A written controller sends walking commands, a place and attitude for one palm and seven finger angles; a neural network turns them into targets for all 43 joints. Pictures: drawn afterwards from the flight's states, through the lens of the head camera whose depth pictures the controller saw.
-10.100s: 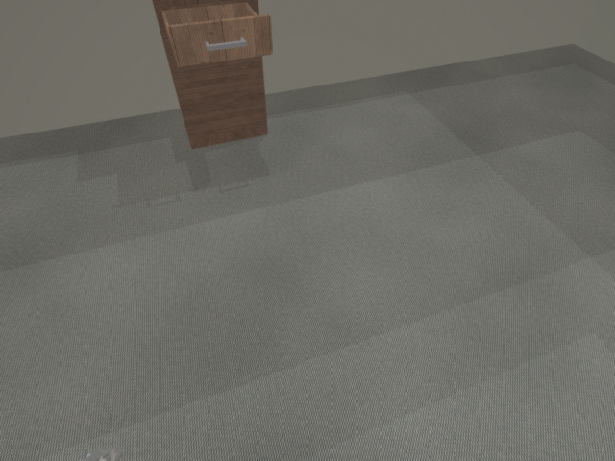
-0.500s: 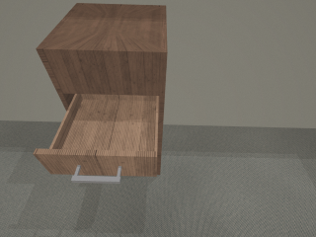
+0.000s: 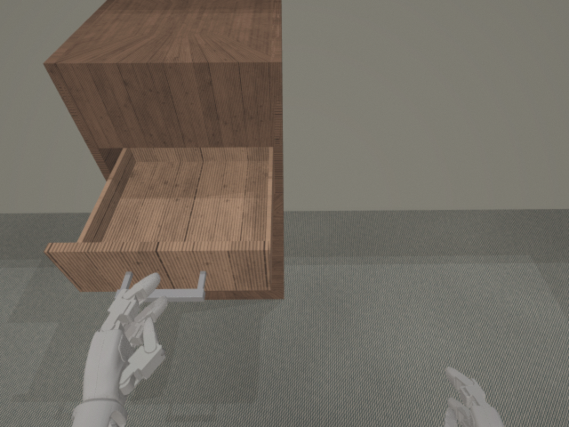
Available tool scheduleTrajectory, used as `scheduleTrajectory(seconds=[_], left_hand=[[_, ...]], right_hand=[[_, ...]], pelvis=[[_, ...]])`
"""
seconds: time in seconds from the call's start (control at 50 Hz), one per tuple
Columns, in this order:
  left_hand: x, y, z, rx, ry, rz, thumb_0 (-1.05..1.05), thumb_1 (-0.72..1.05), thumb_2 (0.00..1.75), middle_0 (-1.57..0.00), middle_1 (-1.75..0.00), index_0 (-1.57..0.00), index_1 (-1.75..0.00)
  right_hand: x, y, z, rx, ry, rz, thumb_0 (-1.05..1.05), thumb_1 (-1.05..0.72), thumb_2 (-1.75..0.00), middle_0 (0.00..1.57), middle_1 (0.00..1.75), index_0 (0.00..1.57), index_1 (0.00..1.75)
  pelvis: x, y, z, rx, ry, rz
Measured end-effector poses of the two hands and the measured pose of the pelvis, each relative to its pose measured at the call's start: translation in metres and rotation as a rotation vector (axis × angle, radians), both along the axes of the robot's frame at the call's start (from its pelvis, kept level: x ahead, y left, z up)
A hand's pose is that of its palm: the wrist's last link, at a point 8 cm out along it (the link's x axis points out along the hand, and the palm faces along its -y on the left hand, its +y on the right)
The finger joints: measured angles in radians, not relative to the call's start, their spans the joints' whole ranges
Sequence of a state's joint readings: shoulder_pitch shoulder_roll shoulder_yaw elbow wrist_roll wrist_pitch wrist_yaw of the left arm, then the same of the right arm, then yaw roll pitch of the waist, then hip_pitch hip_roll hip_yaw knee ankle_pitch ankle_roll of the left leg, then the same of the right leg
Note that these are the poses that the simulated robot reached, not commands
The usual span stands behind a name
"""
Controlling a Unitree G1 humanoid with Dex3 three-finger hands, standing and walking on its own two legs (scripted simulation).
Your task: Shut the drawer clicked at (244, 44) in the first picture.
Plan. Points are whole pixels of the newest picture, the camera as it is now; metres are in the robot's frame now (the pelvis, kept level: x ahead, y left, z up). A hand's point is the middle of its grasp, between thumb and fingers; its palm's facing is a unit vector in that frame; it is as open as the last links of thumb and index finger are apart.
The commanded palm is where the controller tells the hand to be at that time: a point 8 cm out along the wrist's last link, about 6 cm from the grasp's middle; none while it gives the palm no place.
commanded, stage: raise the hand and make a fist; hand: left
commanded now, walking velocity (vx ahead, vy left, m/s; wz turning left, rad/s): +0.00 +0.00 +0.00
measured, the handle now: (163, 286) +0.38 +0.24 -0.08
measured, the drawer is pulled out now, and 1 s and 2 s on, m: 0.28 0.28 0.28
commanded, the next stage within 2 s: bring the fist close to the handle in 1.64 s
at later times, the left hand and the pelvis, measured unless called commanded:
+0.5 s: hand (159, 387) +0.19 +0.18 -0.02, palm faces +0.00 -1.00 -0.03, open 4.2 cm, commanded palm +0.15 +0.24 -0.01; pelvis -0.02 -0.02 -0.06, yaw +1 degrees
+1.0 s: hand (146, 391) +0.18 +0.18 +0.01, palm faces +0.04 -1.00 -0.04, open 3.1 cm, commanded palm +0.15 +0.24 +0.01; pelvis +0.00 +0.01 -0.05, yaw +1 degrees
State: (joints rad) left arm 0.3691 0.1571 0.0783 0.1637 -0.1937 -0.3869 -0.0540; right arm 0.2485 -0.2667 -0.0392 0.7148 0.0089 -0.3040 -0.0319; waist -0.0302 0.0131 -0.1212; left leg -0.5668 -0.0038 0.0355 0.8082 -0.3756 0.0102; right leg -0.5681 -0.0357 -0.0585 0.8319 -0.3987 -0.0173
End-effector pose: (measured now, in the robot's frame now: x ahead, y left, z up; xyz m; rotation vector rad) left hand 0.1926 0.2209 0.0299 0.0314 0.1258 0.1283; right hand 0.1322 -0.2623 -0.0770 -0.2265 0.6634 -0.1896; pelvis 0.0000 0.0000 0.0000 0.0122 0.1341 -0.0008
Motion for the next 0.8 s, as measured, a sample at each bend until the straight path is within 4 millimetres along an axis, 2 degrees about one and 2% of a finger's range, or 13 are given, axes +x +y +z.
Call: scheduleTrajectory(seconds=[0.06, 0.1, 0.18, 0.24, 0.3, 0.36, 0.42, 0.48, 0.56, 0.64, 0.72, 0.8], left_hand=[[-0.001, -0.020, -0.008, -0.035, -0.170, -0.132, 0.01, 0.94, 0.90, -0.35, -0.47, -0.35, -0.47], [-0.011, -0.024, -0.028, -0.053, -0.150, -0.162, 0.01, 0.93, 0.90, -0.39, -0.51, -0.40, -0.51], [-0.043, -0.014, -0.062, -0.065, -0.007, -0.077, 0.01, 0.91, 0.90, -0.47, -0.59, -0.48, -0.59], [-0.064, 0.001, -0.060, -0.014, 0.009, 0.009, 0.01, 0.91, 0.90, -0.53, -0.66, -0.54, -0.66], [-0.069, 0.011, -0.046, 0.040, -0.063, 0.021, 0.02, 0.90, 0.90, -0.59, -0.72, -0.59, -0.72], [-0.057, 0.011, -0.038, 0.050, -0.112, -0.039, 0.02, 0.90, 0.90, -0.65, -0.79, -0.65, -0.78], [-0.040, 0.008, -0.041, 0.026, -0.084, -0.112, 0.01, 0.90, 0.90, -0.71, -0.85, -0.71, -0.85], [-0.027, 0.009, -0.045, -0.002, -0.017, -0.133, 0.01, 0.90, 0.90, -0.77, -0.92, -0.77, -0.91], [-0.022, 0.015, -0.040, -0.004, 0.011, -0.095, 0.01, 0.90, 0.90, -0.85, -1.00, -0.85, -1.00], [-0.027, 0.019, -0.031, 0.013, -0.008, -0.072, 0.01, 0.90, 0.90, -0.92, -1.09, -0.93, -1.09], [-0.034, 0.018, -0.031, 0.012, -0.015, -0.083, 0.01, 0.90, 0.90, -1.00, -1.18, -1.01, -1.17], [-0.038, 0.017, -0.030, 0.008, -0.024, -0.086, 0.01, 0.90, 0.90, -1.09, -1.26, -1.09, -1.26]], right_hand=[[0.033, -0.009, 0.009, -0.022, -0.142, 0.038, 0.02, -0.91, -0.90, 0.20, 0.30, 0.20, 0.30], [0.052, -0.010, 0.012, -0.033, -0.202, 0.060, 0.01, -0.91, -0.90, 0.20, 0.30, 0.20, 0.30], [0.079, -0.002, 0.011, -0.035, -0.255, 0.102, 0.01, -0.91, -0.90, 0.20, 0.30, 0.20, 0.30], [0.087, 0.010, 0.001, -0.020, -0.247, 0.140, 0.01, -0.91, -0.90, 0.20, 0.30, 0.20, 0.30], [0.084, 0.024, -0.018, 0.006, -0.201, 0.175, 0.01, -0.90, -0.90, 0.20, 0.30, 0.20, 0.30], [0.071, 0.035, -0.040, 0.040, -0.135, 0.188, 0.01, -0.90, -0.90, 0.20, 0.30, 0.20, 0.30], [0.051, 0.039, -0.058, 0.074, -0.062, 0.155, 0.01, -0.90, -0.90, 0.21, 0.30, 0.20, 0.30], [0.030, 0.037, -0.066, 0.094, 0.000, 0.094, 0.01, -0.90, -0.90, 0.21, 0.30, 0.20, 0.30], [0.007, 0.028, -0.064, 0.084, 0.053, 0.016, 0.01, -0.90, -0.90, 0.21, 0.30, 0.20, 0.30], [-0.002, 0.018, -0.057, 0.047, 0.070, -0.015, 0.02, -0.90, -0.90, 0.21, 0.30, 0.20, 0.30], [0.004, 0.011, -0.048, 0.006, 0.050, -0.011, 0.02, -0.90, -0.90, 0.21, 0.30, 0.20, 0.30], [0.021, 0.014, -0.039, -0.016, 0.003, 0.010, 0.02, -0.90, -0.90, 0.21, 0.30, 0.20, 0.30]], pelvis=[[-0.009, -0.007, -0.023, 0.006, 0.048, -0.014], [-0.013, -0.011, -0.036, 0.007, 0.064, -0.013], [-0.017, -0.018, -0.053, -0.002, 0.080, 0.000], [-0.016, -0.022, -0.059, -0.020, 0.091, 0.013], [-0.017, -0.024, -0.064, -0.039, 0.102, 0.030], [-0.020, -0.024, -0.067, -0.052, 0.114, 0.038], [-0.022, -0.023, -0.068, -0.053, 0.123, 0.034], [-0.020, -0.020, -0.064, -0.048, 0.127, 0.025], [-0.015, -0.015, -0.056, -0.041, 0.126, 0.012], [-0.011, -0.009, -0.051, -0.040, 0.124, 0.010], [-0.009, -0.003, -0.050, -0.043, 0.127, 0.011], [-0.008, 0.002, -0.051, -0.046, 0.128, 0.012]])
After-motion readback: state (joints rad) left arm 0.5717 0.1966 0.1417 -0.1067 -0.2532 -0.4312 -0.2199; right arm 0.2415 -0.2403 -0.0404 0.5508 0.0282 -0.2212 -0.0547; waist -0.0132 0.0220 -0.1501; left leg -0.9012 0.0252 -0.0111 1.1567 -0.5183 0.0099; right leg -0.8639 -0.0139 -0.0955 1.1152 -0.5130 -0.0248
